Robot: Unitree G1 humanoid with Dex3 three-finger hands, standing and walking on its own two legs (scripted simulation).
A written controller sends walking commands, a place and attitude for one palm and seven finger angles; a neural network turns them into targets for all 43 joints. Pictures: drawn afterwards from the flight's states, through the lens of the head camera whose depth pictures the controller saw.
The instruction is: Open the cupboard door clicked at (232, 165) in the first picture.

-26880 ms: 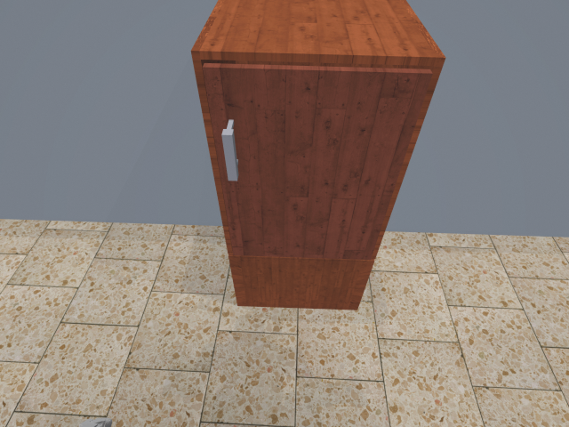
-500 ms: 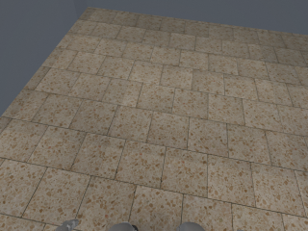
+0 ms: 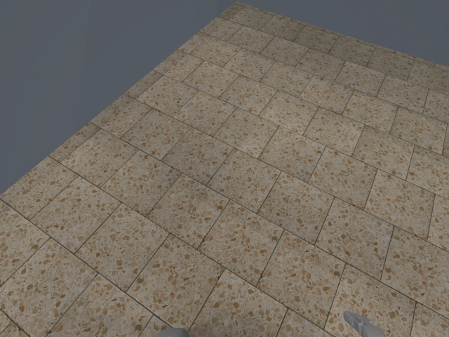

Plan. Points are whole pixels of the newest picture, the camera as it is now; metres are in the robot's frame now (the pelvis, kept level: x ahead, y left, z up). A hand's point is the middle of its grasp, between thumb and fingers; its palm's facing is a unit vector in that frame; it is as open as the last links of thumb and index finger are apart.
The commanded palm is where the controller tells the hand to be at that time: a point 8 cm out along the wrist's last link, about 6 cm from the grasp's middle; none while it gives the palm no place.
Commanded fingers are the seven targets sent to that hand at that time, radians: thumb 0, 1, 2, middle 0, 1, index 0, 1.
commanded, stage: turn to face it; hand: left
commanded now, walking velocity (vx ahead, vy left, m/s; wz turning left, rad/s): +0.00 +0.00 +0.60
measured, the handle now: out of the picture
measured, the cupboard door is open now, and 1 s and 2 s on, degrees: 41 41 41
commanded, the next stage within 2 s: none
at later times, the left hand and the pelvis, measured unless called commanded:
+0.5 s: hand out of the picture +0.05 +0.16 -0.14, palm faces +0.29 -0.92 -0.27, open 7.4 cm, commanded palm none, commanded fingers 0.00 0.90 0.90 -0.20 -0.30 -0.20 -0.30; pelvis +0.02 -0.06 +0.01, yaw +18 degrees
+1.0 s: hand out of the picture -0.03 +0.18 -0.15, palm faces +0.58 -0.76 -0.27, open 7.4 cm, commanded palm none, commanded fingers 0.00 0.90 0.90 -0.20 -0.30 -0.20 -0.30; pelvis +0.01 -0.06 +0.01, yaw +35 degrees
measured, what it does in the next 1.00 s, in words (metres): steps on the spot, turning left: right foot, then left foot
